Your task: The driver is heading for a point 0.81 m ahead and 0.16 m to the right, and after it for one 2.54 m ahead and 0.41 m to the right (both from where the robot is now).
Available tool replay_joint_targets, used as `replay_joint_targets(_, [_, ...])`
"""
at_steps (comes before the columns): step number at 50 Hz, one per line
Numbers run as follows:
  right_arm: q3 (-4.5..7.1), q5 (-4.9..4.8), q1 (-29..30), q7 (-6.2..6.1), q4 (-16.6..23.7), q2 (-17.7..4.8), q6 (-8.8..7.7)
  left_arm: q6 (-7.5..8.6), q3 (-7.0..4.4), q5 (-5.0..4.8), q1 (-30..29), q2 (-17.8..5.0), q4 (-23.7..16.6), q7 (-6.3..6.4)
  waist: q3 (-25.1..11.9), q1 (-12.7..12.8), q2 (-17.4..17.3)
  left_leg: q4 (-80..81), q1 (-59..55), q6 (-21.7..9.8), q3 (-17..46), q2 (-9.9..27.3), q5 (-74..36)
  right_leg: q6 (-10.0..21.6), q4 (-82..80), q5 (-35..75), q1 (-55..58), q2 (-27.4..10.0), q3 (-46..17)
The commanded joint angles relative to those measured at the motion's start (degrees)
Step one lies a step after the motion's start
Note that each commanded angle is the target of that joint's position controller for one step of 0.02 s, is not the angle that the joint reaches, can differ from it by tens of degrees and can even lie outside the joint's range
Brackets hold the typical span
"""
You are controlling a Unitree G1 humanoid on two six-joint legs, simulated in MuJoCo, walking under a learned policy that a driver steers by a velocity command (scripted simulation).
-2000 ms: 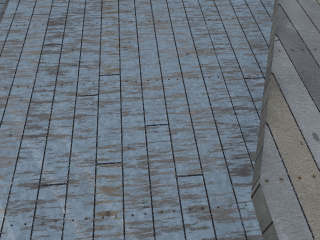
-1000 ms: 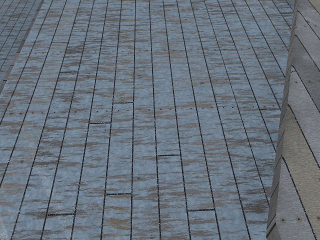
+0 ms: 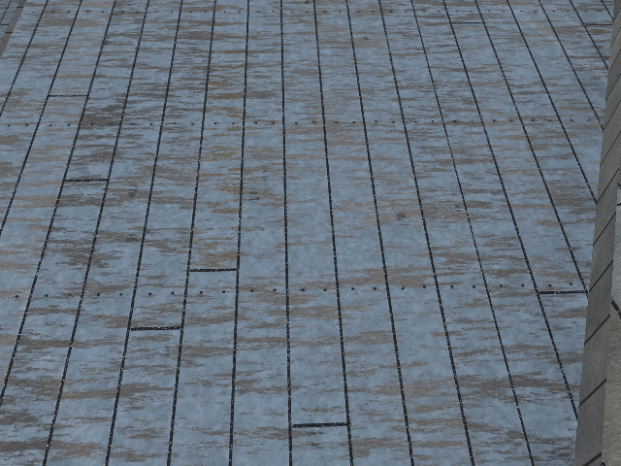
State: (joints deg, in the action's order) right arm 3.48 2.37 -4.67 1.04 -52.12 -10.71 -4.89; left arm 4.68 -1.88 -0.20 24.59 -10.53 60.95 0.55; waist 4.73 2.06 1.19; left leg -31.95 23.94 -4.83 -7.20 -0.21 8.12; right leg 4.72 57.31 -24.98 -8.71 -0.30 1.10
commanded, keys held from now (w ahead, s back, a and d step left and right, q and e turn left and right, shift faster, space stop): w+e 0.54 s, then w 0.14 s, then w+q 0.32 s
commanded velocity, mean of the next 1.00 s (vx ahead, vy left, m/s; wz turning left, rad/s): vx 0.50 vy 0.00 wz -0.27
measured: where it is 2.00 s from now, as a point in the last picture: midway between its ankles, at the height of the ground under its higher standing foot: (390, 214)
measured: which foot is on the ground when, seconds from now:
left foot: down 0.00-0.50, up 0.52-1.00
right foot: up 0.00-0.46, down 0.48-1.00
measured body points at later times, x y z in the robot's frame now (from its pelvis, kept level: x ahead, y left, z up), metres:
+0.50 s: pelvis +0.27 -0.03 -0.01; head +0.30 -0.05 +0.44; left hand +0.49 +0.15 -0.13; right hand +0.15 -0.25 -0.16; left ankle +0.10 +0.08 -0.70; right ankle +0.35 -0.10 -0.73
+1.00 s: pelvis +0.52 -0.11 +0.00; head +0.55 -0.13 +0.45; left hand +0.55 +0.15 -0.13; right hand +0.60 -0.37 -0.13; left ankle +0.71 -0.07 -0.70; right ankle +0.35 -0.10 -0.72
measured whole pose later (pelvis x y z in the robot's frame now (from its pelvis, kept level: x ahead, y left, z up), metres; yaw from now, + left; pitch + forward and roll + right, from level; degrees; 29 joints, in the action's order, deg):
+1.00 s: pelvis +0.52 -0.11 +0.00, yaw -16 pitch +1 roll +0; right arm 2.1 1.3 -6.0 2.5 -49.3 -12.0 -1.4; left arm 5.7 -1.8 1.2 24.7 -11.6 57.4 1.8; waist 2.8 2.4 -1.6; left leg -36.3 34.1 -5.2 -5.3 0.3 2.3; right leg 6.0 7.2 -19.3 10.8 6.3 4.9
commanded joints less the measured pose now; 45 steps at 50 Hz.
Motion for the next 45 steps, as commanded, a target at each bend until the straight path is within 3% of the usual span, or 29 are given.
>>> replay_joint_targets(1, [1.51,-0.63,-11.0,-0.03,-1.4,-6.0,-0.36,0.6,-1.16,0.02,-1.1,-4.5,-4.4,-0.31,-6.3,-4.1,-2.8,21.1,-22.8,-6.3,24.7,19.6,7.1,2.3,14.8,8.3,-24.5,-4.3,-4.1])
replay_joint_targets(3, [0.53,-0.99,-11.2,-0.81,-2.6,-3.1,-0.95,-0.87,-1.4,1.42,0.0,-2.9,-4.0,-0.97,-3.6,-1.5,-4.5,22.9,-16.3,-3.3,15.5,16.0,0.7,1.7,11.3,10.3,-20.6,-5.8,-4.1])
replay_joint_targets(6, [0.65,-1.54,-14.6,-1.32,-3.7,-4.4,-2.15,-2.68,-1.67,1.72,-2.3,-1.7,-5.4,-1.71,-2.5,-0.4,-4.7,23.6,-16.2,-3.2,9.2,15.6,-8.3,0.8,9.7,12.5,-23.4,-5.8,-2.9])
replay_joint_targets(9, [0.65,-1.42,-17.0,-1.54,-4.1,-4.9,-2.52,-3.41,-1.79,1.67,-8.8,-2.1,-7.9,-2.37,-0.5,-0.9,-4.8,24.5,-17.4,-2.3,3.9,14.5,-11.4,0.1,5.7,18.7,-29.1,-6.4,-1.7])
replay_joint_targets(13, [0.31,-1.42,-19.3,-1.95,-4.6,-4.8,-2.56,-3.15,-1.25,1.52,-17.3,-1.7,-11.3,-3.11,1.8,-2.1,-4.8,24.2,-19.0,-1.5,-1.9,13.1,-17.1,-0.3,-7.8,25.7,-29.7,-5.1,1.4])
replay_joint_targets(17, [0.54,-1.43,-22.8,-2.69,-5.8,-6.2,-2.12,-2.94,-0.74,1.85,-24.0,-1.6,-14.2,-3.59,2.7,-4.0,-5.0,22.7,-24.9,-1.6,-5.5,14.7,-24.3,1.2,-18.3,25.6,-27.4,-3.4,6.3])
replay_joint_targets(20, [0.92,-1.27,-22.5,-3.31,-6.0,-7.9,-1.45,-2.98,-1.38,2.12,-22.5,-3.1,-14.5,-3.51,0.5,-2.3,-6.3,15.7,-30.0,-1.3,-8.2,15.7,-43.7,4.2,-20.7,19.5,-22.7,0.0,8.8])
replay_joint_targets(22, [1.5,-0.97,-21.0,-3.58,-5.4,-9.6,-0.66,-2.99,-2.29,2.28,-16.1,-4.7,-12.9,-3.0,-3.4,0.7,-7.8,4.6,-31.8,-1.4,-9.2,16.1,-55.3,6.8,-21.1,13.1,-16.2,3.7,10.1])
replay_joint_targets(23, [1.85,-0.99,-20.5,-3.38,-4.9,-10.6,-0.09,-2.63,-3.01,2.33,-10.7,-5.8,-11.4,-2.65,-6.5,2.6,-7.5,-4.5,-30.7,-1.5,-9.0,16.2,-53.6,8.1,-23.3,11.2,-10.4,5.4,9.8])
replay_joint_targets(24, [1.99,-1.21,-19.4,-2.88,-4.0,-11.0,0.26,-2.08,-4.17,2.83,-3.3,-7.9,-9.2,-2.07,-10.3,6.5,-4.7,-18.2,-24.5,-0.1,-9.6,15.2,-43.6,9.9,-29.1,12.3,0.5,5.6,6.9])
replay_joint_targets(25, [1.26,-1.13,-19.6,-2.45,-1.9,-7.4,0.2,-1.82,-5.81,3.29,0.2,-13.6,-8.8,-1.38,-14.9,6.7,2.9,-36.3,-10.0,1.5,-8.8,11.6,-10.0,13.4,-29.9,9.6,12.9,-8.1,-10.9])
replay_joint_targets(26, [0.73,-2.3,-19.7,-1.14,2.9,-4.3,-0.21,-2.42,-6.61,2.36,-1.7,-17.8,-10.1,-1.54,-18.5,2.6,12.9,-53.8,12.9,4.4,0.3,-2.2,25.0,23.4,-39.7,9.3,25.2,-19.8,-44.2])
replay_joint_targets(27, [1.08,-1.63,-11.7,-0.85,4.1,-7.7,-0.91,-3.1,-6.14,1.47,-2.6,-15.7,-9.9,-1.22,-11.9,3.9,1.8,-53.0,20.6,3.6,8.5,2.2,18.5,20.2,-42.8,8.3,21.5,-18.1,-38.0])
replay_joint_targets(28, [0.79,-2.21,-10.6,-0.47,4.7,-7.4,-1.71,-3.09,-5.31,1.16,-5.7,-13.0,-10.0,-0.72,-7.3,1.9,-0.3,-48.0,19.8,3.2,8.3,4.6,11.9,17.4,-43.6,13.0,14.7,-17.2,-29.9])
replay_joint_targets(29, [0.76,-2.1,-12.4,-0.64,3.2,-7.0,-1.81,-2.72,-4.53,1.23,-8.1,-10.1,-10.1,-0.68,-4.8,-1.0,-5.1,-42.3,15.6,3.2,8.2,6.4,9.0,14.5,-44.5,20.9,8.7,-14.6,-24.4])
replay_joint_targets(30, [0.75,-1.01,-13.6,-0.89,2.5,-6.4,-0.81,-2.08,-3.93,0.6,-9.2,-8.7,-10.4,-0.49,-3.9,-2.7,-5.9,-38.9,11.4,3.9,8.3,7.3,8.1,12.8,-45.0,27.9,4.4,-12.6,-19.8])
replay_joint_targets(31, [0.46,-0.05,-15.3,-0.77,1.9,-5.4,0.44,-1.26,-3.47,0.41,-9.4,-7.9,-10.2,-0.36,-4.5,-3.9,-4.1,-36.5,7.5,4.6,8.5,8.0,8.0,12.0,-45.2,33.3,1.8,-11.1,-16.9])
replay_joint_targets(33, [0.45,0.37,-15.2,-0.18,1.7,-4.8,2.05,0.15,-3.2,-0.03,-6.6,-8.1,-8.7,-0.23,-4.5,-4.3,-2.5,-32.5,6.6,5.5,7.5,8.0,7.6,10.9,-46.1,39.1,1.2,-9.0,-13.1])
replay_joint_targets(36, [0.52,-0.36,-9.8,0.6,3.0,-5.3,2.93,0.6,-3.27,0.06,-2.0,-9.5,-7.4,-0.24,-3.0,-2.3,0.1,-26.6,11.8,5.7,5.7,8.1,1.0,6.6,-47.3,43.6,4.3,-7.3,-8.8])
replay_joint_targets(39, [0.44,-1.14,-4.0,0.9,4.5,-5.7,3.25,0.66,-2.85,0.34,0.9,-9.0,-6.9,-0.39,-1.9,0.0,1.8,-21.8,16.3,4.5,5.2,7.5,-4.5,3.0,-48.7,43.3,8.2,-7.1,-6.1])
replay_joint_targets(45, [-0.51,-1.38,3.4,1.45,6.7,-4.7,2.74,1.25,-1.6,1.39,3.4,-7.7,-5.6,0.7,1.5,1.6,2.1,-10.1,18.1,1.7,5.2,2.7,-9.5,1.3,-50.1,46.5,14.4,-9.0,-0.3])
